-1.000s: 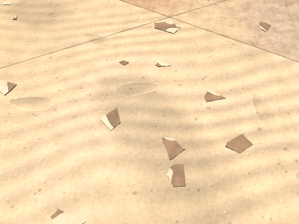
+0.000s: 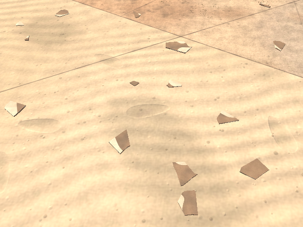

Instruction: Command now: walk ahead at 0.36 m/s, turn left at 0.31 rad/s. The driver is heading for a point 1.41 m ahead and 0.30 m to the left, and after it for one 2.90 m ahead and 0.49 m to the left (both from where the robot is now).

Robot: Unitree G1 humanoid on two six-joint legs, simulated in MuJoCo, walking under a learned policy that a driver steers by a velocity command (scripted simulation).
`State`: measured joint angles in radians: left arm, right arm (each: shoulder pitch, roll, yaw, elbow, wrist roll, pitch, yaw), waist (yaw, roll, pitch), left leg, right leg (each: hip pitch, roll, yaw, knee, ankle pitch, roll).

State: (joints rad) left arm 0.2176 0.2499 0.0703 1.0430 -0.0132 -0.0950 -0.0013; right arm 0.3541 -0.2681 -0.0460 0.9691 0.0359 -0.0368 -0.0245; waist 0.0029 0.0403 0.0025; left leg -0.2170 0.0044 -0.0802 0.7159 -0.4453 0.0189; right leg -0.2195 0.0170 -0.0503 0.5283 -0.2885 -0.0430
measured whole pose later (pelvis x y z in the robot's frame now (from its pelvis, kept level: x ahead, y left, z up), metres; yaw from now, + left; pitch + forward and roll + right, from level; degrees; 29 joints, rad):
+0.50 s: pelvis +0.23 +0.06 -0.02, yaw +16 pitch +1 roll +0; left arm 0.34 0.26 0.04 0.96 -0.01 -0.09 0.01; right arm 0.05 -0.27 -0.07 0.71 0.02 -0.05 0.05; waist 0.03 0.01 0.07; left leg -0.49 -0.07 0.07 0.65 -0.17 0.13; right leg -0.15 -0.04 -0.05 1.14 -0.45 0.01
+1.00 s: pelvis +0.52 +0.12 -0.01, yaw +25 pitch +3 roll +0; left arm 0.06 0.26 0.03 0.71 0.00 -0.13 -0.03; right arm 0.39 -0.29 -0.05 0.85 0.01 -0.05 -0.01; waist -0.07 0.01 0.01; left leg -0.12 -0.07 -0.13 0.72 -0.45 0.06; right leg -0.47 0.02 -0.03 0.52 -0.11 -0.06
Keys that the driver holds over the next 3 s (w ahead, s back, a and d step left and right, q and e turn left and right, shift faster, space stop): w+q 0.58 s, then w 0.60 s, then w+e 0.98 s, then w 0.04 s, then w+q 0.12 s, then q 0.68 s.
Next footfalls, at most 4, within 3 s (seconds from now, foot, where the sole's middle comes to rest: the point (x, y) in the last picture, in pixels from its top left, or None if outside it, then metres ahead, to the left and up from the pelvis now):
0.44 left None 0.35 0.16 -0.77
0.96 right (148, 192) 0.69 0.08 -0.77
1.46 left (83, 165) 0.84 0.41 -0.77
1.98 right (130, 119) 1.15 0.19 -0.77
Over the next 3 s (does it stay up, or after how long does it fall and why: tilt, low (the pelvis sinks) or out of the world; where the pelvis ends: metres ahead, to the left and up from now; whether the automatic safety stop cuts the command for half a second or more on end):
stays up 1.39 0.26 0.00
